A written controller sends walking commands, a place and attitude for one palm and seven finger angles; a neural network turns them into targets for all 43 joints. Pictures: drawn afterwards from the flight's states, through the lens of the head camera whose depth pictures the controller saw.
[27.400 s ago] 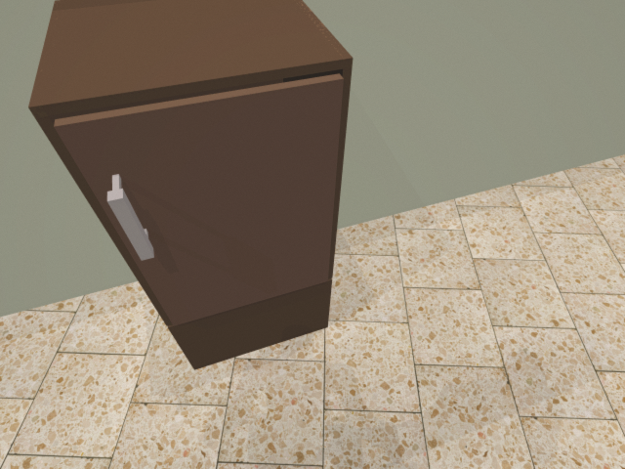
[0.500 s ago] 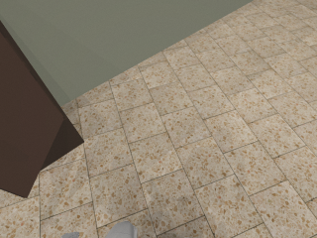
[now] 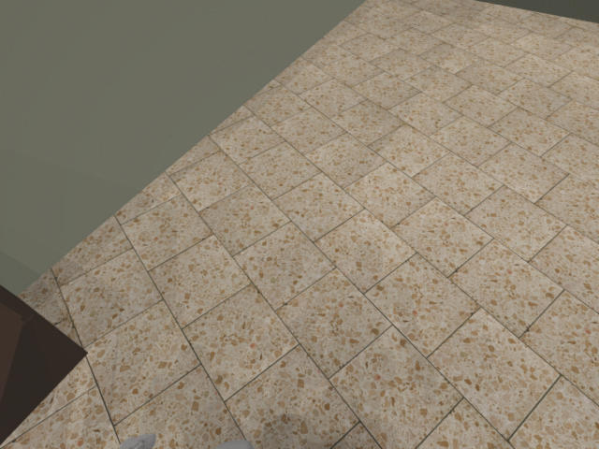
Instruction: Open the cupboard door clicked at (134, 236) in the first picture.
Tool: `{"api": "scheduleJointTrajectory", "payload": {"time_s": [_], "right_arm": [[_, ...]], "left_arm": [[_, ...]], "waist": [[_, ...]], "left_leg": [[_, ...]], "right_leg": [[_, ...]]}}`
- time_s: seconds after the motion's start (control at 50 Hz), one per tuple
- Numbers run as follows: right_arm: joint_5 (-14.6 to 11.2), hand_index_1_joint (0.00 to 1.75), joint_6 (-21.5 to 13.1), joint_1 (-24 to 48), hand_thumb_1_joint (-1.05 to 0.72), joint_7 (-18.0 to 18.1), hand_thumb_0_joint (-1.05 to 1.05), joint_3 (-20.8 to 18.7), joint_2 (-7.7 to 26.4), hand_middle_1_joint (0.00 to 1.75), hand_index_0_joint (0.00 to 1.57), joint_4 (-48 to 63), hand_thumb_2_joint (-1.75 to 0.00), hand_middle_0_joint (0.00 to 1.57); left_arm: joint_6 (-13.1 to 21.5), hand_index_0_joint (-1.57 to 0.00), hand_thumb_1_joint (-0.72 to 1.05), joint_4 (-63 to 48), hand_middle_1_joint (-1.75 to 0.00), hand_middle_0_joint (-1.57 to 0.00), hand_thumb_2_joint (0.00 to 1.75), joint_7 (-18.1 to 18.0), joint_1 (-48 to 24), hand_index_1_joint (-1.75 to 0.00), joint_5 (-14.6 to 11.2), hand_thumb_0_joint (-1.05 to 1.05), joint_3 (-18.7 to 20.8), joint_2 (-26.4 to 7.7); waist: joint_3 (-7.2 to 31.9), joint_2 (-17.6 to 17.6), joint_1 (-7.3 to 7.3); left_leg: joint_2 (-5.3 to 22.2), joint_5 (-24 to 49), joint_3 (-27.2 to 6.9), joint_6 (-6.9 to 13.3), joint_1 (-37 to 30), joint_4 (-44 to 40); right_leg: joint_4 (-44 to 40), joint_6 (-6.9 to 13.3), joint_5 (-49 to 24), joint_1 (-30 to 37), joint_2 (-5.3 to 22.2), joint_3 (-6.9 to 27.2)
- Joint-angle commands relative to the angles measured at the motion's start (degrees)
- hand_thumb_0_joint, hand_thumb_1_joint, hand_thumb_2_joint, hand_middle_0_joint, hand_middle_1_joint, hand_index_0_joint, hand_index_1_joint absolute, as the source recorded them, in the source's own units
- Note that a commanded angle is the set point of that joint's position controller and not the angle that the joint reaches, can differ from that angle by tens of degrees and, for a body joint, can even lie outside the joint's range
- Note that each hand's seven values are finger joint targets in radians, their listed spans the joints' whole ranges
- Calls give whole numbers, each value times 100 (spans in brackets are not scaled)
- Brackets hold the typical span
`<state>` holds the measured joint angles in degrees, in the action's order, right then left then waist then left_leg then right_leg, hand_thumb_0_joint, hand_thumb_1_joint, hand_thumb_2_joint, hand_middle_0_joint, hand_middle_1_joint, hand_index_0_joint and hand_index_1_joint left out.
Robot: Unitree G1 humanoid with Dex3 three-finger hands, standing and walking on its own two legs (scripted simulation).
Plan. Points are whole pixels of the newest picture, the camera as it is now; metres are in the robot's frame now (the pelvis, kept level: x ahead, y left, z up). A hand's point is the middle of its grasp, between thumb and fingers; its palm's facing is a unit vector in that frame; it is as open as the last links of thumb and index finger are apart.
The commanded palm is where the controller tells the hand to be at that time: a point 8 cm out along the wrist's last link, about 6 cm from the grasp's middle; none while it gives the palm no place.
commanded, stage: walk to a spot facing it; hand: left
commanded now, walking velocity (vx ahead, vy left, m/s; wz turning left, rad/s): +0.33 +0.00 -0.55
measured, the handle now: out of the picture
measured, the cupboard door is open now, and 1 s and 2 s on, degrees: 43 43 43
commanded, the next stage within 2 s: turn to face it in 1.00 s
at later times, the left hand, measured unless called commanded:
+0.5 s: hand (213, 324) +0.33 +0.18 -0.14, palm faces -0.26 -0.95 -0.19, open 7.4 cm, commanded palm none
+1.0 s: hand (289, 257) +0.49 +0.06 -0.16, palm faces -0.38 -0.91 -0.18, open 7.3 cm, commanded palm none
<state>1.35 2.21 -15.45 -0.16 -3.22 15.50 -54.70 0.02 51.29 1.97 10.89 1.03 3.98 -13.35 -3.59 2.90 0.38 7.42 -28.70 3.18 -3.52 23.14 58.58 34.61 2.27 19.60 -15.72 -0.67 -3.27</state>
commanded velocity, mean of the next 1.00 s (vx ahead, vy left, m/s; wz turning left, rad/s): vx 0.35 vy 0.00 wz -0.34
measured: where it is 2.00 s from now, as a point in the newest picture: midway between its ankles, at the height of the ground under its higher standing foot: (378, 321)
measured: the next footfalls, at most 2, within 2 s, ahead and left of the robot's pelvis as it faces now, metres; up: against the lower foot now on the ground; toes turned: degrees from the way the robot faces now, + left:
left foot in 0.28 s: +0.25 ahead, +0.13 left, +0.00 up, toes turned -6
right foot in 0.68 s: +0.33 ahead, -0.19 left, +0.00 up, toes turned -28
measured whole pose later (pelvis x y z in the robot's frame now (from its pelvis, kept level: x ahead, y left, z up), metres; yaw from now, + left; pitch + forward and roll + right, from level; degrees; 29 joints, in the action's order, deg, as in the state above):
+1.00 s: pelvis +0.41 -0.11 +0.01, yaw -26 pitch +1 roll -1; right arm 1.4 -2.2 -9.0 -1.4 -2.8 10.1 -55.5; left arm 3.1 60.9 0.6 17.2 0.9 3.4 -11.4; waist -3.1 -1.4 -0.5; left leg 6.4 -12.1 5.0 -3.1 28.5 38.8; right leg 21.6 2.1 18.5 -3.9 -1.9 -2.5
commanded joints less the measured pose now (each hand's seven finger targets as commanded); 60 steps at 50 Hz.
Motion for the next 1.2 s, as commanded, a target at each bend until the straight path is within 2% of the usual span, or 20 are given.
{"api": "scheduleJointTrajectory", "payload": {"time_s": [0.0, 0.16, 0.22, 0.24, 0.26, 0.28, 0.34, 0.4, 0.58, 0.62, 0.64, 0.66, 0.68, 0.78, 0.94, 1.0, 1.04, 1.06, 1.12, 1.18], "right_arm": [[12, 30, -352, 979, -90, -65, 0, -130, 423, 30, 20, 897, -90, 20], [-48, 30, -511, 959, -90, -94, 0, -92, 213, 30, 20, 909, -90, 20], [-16, 30, -610, -462, -90, 62, 0, -191, 669, 30, 20, 402, -90, 20], [118, 30, -660, -1342, -90, 131, 0, -372, 1374, 30, 20, 212, -90, 20], [140, 30, -624, -1754, -90, 169, 0, -324, 1510, 30, 20, 170, -90, 20], [103, 30, -576, -1366, -90, 169, 0, -287, 1403, 30, 20, 302, -90, 20], [84, 30, -629, -246, -90, 145, 0, -83, 595, 30, 20, 487, -90, 20], [46, 30, -717, -294, -90, 167, 0, -49, 461, 30, 20, 315, -90, 20], [99, 30, -590, -721, -90, 51, 0, -120, 571, 30, 20, -14, -90, 20], [56, 30, -562, -584, -90, 46, 0, -72, 559, 30, 20, -24, -90, 20], [-26, 30, -579, -468, -90, -7, 0, -23, 354, 30, 20, 59, -90, 20], [-107, 30, -611, -300, -90, -25, 0, 38, -3, 30, 20, 331, -90, 20], [-81, 30, -575, 19, -90, -4, 0, -31, 264, 30, 20, 369, -90, 20], [21, 30, -451, -159, -90, -13, 0, -23, -81, 30, 20, -9, -90, 20], [-11, 30, -552, 606, -90, -131, 0, -2, -218, 30, 20, 217, -90, 20], [27, 30, -637, -193, -90, -35, 0, -67, 79, 30, 20, -70, -90, 20], [149, 30, -668, -1577, -90, 87, 0, -296, 1114, 30, 20, -395, -90, 20], [103, 30, -566, -1598, -90, 122, 0, -262, 1107, 30, 20, -352, -90, 20], [47, 30, -601, -552, -90, 161, 0, -28, 311, 30, 20, -183, -90, 20], [8, 30, -647, -227, -90, 196, 0, 53, 168, 30, 20, -233, -90, 20]], "left_arm": [[217, -20, 90, -162, -30, -20, 90, -184, 450, -30, 20, 0, 250, -1040], [287, -20, 90, 102, -30, -20, 90, -124, 598, -30, 27, 0, 281, -1179], [257, -20, 90, 47, -30, -20, 90, -102, 276, -30, -6, 0, 229, -865], [236, -20, 90, -11, -30, -20, 90, -53, 491, -30, -74, 0, 163, -464], [258, -20, 90, -164, -30, -20, 90, -42, 441, -30, -71, 0, 98, -392], [272, -20, 90, -272, -30, -20, 90, -18, 123, -30, -20, 0, 97, -498], [164, -20, 90, -100, -30, -20, 90, 97, -9, -30, 86, 0, 169, -379], [33, -20, 90, -69, -30, -20, 90, 195, 163, -30, 93, 0, 98, -161], [71, -20, 90, -298, -30, -20, 90, 163, -643, -30, 72, 0, 44, -169], [133, -20, 90, 46, -30, -20, 90, 118, 336, -30, 92, 0, 134, -436], [220, -20, 90, 343, -30, -20, 90, 47, 1310, -30, 120, 0, 254, -912], [250, -20, 90, 524, -30, -20, 90, -56, 2020, -30, 53, 0, 420, -1619], [225, -20, 90, 501, -30, -20, 90, -160, 1826, -30, -46, 0, 408, -1559], [374, -20, 90, 279, -30, -20, 90, -230, 421, -30, -2, 0, 123, -612], [474, -20, 90, 710, -30, -20, 90, -173, 795, -30, -14, 0, 114, -669], [440, -20, 90, 770, -30, -20, 90, -195, 756, -30, -43, 0, 82, -570], [412, -20, 90, 639, -30, -20, 90, -146, 1146, -30, -115, 0, -19, -106], [413, -20, 90, 491, -30, -20, 90, -173, 833, -30, -68, 0, -33, -201], [325, -20, 90, 543, -30, -20, 90, -149, 372, -30, 19, 0, -14, -94], [182, -20, 90, 667, -30, -20, 90, -127, 712, -30, 7, 0, -118, 179]], "waist": [[27, -1182, -226], [229, -1080, -159], [565, -232, 571], [1206, 1512, 881], [1388, 1816, 871], [760, 908, 729], [-273, 752, 118], [77, 830, -55], [63, 317, 61], [436, -195, -448], [1000, -1127, -892], [1355, -2623, -1064], [991, -1811, -966], [377, -1045, -12], [122, -827, -105], [398, -425, 342], [1556, 1528, 709], [1442, 1222, 742], [-42, 635, 248], [218, 504, -93]], "left_leg": [[20, 766, -246, -86, 1554, 240], [-492, 1379, 109, -27, 172, -2069], [-362, 1591, -62, 128, -2457, -3145], [1265, 610, -2202, 665, -3510, -3629], [2285, -98, -3708, 1215, -3450, -4515], [2403, -206, -3742, 1492, -2917, -4613], [1551, -199, -1917, 996, -923, -4979], [1084, 1171, -569, 840, -1162, -4844], [1221, 1707, 430, 833, -1308, -4351], [818, 2567, 864, 583, -845, -2858], [349, 2254, 1300, 340, 201, -1103], [-479, -742, 1055, 106, 1694, 744], [-187, -557, 91, 202, 2074, 1423], [209, 821, -63, 15, 941, 239], [-218, 1808, 305, 80, 301, -2206], [-420, 2228, 373, 254, -1392, -3112], [1888, 2603, -2396, 1290, -3671, -3674], [2290, 2354, -2847, 1642, -3347, -4092], [1546, 2942, -1729, 1358, -1200, -4426], [892, 4503, -610, 1128, -917, -4193]], "right_leg": [[-2160, 965, -548, 916, 1540, 2222], [-1724, 823, -1368, 898, 1210, 1904], [-224, 401, -1286, -522, 579, 1447], [1718, 29, 357, -1643, -252, 658], [3334, -39, 1553, -2199, -403, 582], [3852, 2, 1246, -2505, 133, 798], [4000, -114, 28, -2293, 601, 592], [3133, -251, -492, -2030, 623, 297], [256, -148, -592, -568, 378, -364], [-283, 50, -614, 1041, 101, -465], [-750, 458, 32, 2483, 937, 736], [-1721, 1114, -155, 3252, 2501, 3445], [-2045, 1305, -292, 2864, 2582, 3668], [-2037, 911, -2088, 812, 1612, 1286], [-1932, 757, -2217, 1027, 1351, 985], [-749, 468, -2863, 547, 988, 699], [2434, -44, 781, -1388, -136, -168], [3562, 9, 1486, -1728, -39, 306], [3774, -176, 449, -1813, 558, 449], [2102, -369, 223, -824, 577, 109]]}}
